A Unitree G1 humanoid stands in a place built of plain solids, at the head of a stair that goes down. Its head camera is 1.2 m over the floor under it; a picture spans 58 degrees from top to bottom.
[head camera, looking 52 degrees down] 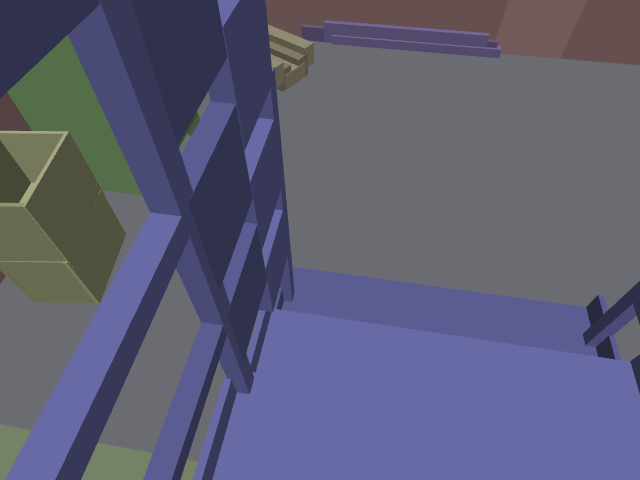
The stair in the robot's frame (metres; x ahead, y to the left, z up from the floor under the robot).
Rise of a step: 0.17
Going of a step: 0.30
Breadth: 1.25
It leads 9 degrees to the right of straight ahead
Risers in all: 3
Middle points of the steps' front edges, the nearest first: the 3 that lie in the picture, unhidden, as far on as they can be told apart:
0.37 -0.38 0.00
0.66 -0.43 -0.17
0.96 -0.47 -0.34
